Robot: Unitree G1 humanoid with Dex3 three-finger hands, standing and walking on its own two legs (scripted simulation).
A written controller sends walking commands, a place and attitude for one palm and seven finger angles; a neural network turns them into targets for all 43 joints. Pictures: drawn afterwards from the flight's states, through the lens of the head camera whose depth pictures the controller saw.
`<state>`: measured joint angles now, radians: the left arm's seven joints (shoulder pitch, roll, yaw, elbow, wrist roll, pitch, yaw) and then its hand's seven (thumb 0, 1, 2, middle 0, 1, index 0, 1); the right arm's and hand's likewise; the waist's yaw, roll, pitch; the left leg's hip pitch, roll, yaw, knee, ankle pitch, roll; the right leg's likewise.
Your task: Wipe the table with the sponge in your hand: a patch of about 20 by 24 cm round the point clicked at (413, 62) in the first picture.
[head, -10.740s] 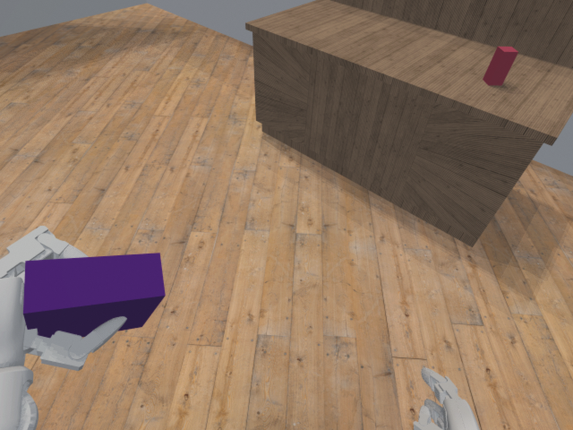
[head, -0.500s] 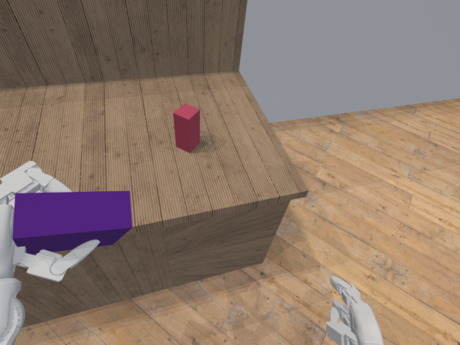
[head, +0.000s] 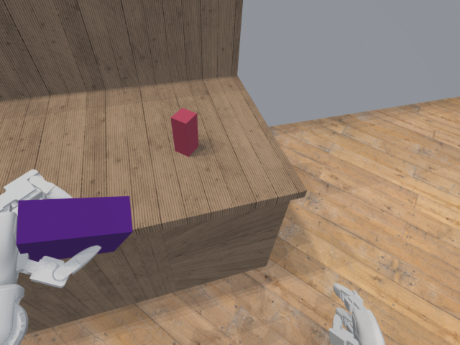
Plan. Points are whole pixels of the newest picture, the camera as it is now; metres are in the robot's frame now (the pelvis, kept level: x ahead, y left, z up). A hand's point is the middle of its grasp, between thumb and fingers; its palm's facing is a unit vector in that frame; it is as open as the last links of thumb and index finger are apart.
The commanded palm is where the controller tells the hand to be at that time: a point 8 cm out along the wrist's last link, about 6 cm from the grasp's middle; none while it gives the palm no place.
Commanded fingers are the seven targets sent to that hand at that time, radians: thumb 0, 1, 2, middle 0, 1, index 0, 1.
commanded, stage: shuffle to correct the standing spot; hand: left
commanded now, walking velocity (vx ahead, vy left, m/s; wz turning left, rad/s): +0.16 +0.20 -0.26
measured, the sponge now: (90, 229) +0.23 +0.22 +0.14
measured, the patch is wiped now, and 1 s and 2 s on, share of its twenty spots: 0.00 0.00 0.00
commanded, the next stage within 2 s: none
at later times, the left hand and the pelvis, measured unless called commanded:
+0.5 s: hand (66, 191) +0.27 +0.27 +0.15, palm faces +0.33 -0.83 -0.44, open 9.2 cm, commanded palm +0.22 +0.31 +0.17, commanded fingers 0.00 0.10 1.30 -1.20 -1.60 -1.20 -1.60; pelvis +0.05 +0.04 -0.02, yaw -4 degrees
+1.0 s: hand (20, 167) +0.30 +0.35 +0.16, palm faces +0.35 -0.82 -0.45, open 9.2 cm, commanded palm +0.24 +0.39 +0.17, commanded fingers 0.00 0.10 1.30 -1.20 -1.60 -1.20 -1.60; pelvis +0.08 +0.12 -0.03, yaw -2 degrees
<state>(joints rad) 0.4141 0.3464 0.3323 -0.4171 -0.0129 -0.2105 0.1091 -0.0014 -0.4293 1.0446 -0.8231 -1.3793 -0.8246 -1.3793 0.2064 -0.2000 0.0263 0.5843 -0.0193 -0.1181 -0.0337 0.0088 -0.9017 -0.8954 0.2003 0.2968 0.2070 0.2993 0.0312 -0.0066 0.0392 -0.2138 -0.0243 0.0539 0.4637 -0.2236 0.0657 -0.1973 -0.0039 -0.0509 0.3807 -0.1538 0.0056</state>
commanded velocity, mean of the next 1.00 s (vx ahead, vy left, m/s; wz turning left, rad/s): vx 0.10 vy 0.20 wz -0.06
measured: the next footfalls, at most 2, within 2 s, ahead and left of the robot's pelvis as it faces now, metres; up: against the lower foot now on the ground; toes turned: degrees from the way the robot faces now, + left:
left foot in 0.80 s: +0.16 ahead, +0.23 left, +0.00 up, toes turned -1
right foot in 1.24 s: +0.10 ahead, +0.04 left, +0.00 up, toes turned -10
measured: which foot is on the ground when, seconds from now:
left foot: down 0.00-0.60, up 0.62-0.78, down 0.80-1.00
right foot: down 0.00-1.00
